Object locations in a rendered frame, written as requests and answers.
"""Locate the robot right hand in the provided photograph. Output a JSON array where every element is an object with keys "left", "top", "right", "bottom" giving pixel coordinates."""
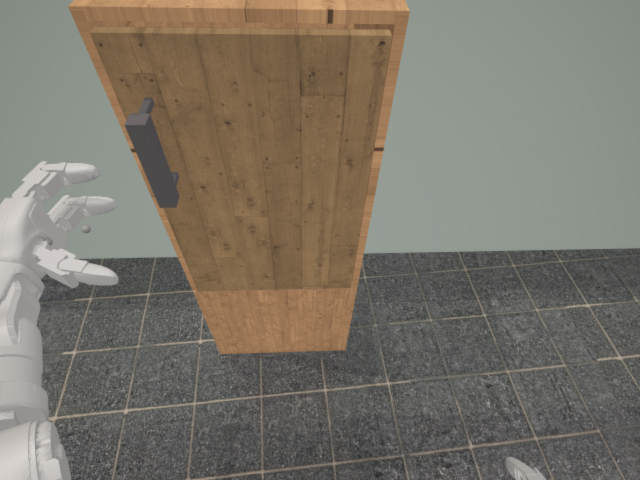
[{"left": 505, "top": 457, "right": 546, "bottom": 480}]

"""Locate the robot left hand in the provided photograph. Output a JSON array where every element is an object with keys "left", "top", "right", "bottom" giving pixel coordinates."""
[{"left": 0, "top": 161, "right": 119, "bottom": 288}]

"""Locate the cupboard door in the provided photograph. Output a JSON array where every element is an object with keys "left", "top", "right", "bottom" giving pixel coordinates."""
[{"left": 90, "top": 26, "right": 392, "bottom": 292}]

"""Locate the robot left forearm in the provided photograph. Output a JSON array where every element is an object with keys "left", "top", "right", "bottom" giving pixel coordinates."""
[{"left": 0, "top": 261, "right": 49, "bottom": 431}]

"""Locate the handle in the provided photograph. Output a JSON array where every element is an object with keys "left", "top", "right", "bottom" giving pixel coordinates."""
[{"left": 125, "top": 98, "right": 180, "bottom": 208}]

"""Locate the left robot upper arm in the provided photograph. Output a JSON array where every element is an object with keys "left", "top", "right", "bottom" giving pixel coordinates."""
[{"left": 0, "top": 420, "right": 71, "bottom": 480}]

